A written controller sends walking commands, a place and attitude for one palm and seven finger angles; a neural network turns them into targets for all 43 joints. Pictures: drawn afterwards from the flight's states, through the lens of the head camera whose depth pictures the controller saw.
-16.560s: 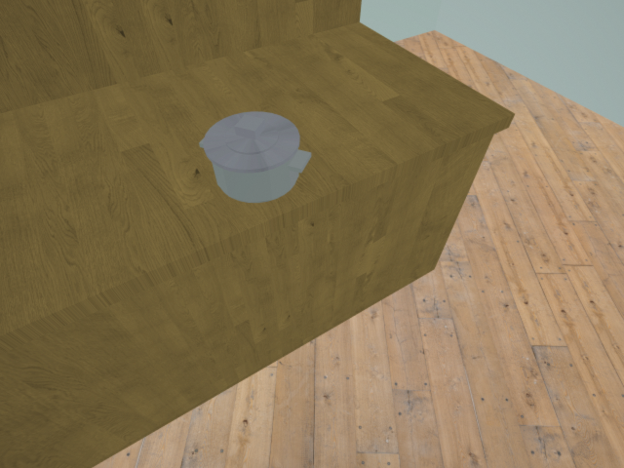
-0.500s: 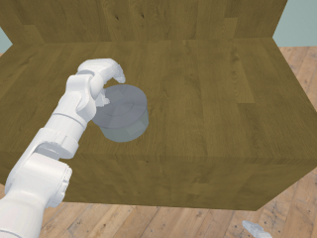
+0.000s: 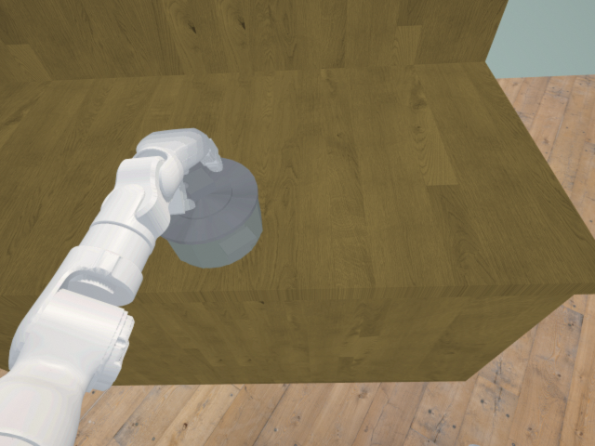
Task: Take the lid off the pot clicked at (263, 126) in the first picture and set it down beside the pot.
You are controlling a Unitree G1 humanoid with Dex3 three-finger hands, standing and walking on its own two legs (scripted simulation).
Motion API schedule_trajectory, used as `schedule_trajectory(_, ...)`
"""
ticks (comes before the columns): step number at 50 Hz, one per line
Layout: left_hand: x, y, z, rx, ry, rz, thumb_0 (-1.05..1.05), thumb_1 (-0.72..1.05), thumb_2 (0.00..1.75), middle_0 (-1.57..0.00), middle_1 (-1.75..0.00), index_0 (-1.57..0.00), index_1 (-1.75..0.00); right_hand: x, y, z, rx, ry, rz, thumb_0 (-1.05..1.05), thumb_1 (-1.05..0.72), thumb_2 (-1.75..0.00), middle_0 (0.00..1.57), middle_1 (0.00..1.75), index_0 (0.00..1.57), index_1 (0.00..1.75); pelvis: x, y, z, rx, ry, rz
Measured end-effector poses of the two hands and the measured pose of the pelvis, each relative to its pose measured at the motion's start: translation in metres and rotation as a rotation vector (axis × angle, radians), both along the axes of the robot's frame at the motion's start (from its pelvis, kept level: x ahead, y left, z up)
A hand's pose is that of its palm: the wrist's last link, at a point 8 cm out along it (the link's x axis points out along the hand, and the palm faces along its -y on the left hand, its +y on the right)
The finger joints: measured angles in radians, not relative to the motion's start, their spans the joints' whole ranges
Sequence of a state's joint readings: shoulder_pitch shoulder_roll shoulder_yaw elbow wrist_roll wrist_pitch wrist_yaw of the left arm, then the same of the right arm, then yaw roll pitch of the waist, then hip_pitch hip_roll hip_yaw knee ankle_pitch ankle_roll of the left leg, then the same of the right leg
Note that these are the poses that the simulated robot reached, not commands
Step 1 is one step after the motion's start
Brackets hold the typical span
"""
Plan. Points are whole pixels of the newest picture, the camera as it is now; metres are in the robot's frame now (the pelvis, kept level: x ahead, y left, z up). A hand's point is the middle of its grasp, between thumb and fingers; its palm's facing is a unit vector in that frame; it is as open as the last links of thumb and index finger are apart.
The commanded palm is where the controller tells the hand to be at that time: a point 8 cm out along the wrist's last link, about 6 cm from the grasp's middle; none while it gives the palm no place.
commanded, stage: lower the open fingers around the knob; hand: left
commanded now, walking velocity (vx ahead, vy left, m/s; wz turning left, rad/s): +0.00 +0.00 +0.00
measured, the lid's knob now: (197, 184) +0.49 +0.14 +0.07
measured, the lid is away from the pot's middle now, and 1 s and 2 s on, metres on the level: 0.00 0.00 0.00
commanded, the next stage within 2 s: close the fingers and squeeze the knob in 0.28 s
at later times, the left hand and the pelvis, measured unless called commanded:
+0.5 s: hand (186, 192) +0.45 +0.15 +0.09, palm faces -0.34 -0.03 -0.94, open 10.1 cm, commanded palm +0.45 +0.15 +0.15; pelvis +0.00 +0.00 +0.00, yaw +0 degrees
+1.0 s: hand (189, 189) +0.46 +0.14 +0.09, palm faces -0.35 -0.04 -0.94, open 8.5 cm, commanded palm +0.45 +0.15 +0.15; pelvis +0.00 +0.00 +0.00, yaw +0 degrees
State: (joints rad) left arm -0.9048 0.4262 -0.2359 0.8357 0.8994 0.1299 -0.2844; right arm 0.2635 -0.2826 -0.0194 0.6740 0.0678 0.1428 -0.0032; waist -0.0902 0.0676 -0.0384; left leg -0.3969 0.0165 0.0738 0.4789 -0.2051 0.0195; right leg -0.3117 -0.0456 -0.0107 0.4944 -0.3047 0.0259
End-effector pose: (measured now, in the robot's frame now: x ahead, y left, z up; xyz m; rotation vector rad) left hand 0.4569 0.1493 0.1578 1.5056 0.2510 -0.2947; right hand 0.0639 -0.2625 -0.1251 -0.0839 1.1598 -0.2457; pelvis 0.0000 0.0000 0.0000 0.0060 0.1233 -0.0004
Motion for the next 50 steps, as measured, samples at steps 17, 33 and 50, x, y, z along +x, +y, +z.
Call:
schedule_trajectory(17,-0.003,0.001,-0.007,0.005,-0.015,-0.004,0.00,-0.27,1.40,-0.84,-0.08,-0.84,-0.08,0.023,0.003,0.001,0.010,-0.035,0.019,0.00,-0.90,-0.90,0.20,0.30,0.20,0.30,0.003,-0.001,-0.001,-0.002,0.010,0.005)
schedule_trajectory(33,-0.004,-0.001,-0.010,0.021,0.011,0.007,0.00,-0.10,1.11,-0.61,-0.63,-0.61,-0.63,0.024,0.004,0.001,0.009,-0.040,0.024,0.00,-0.90,-0.90,0.20,0.30,0.20,0.30,-0.001,-0.003,-0.002,-0.002,0.007,0.007)
schedule_trajectory(50,0.002,-0.002,-0.010,-0.002,0.002,-0.007,0.00,0.07,0.99,-0.61,-0.92,-0.61,-0.92,0.002,-0.002,-0.001,-0.004,0.013,-0.012,0.00,-0.90,-0.90,0.20,0.30,0.20,0.30,0.004,-0.001,-0.001,-0.003,0.012,-0.003)
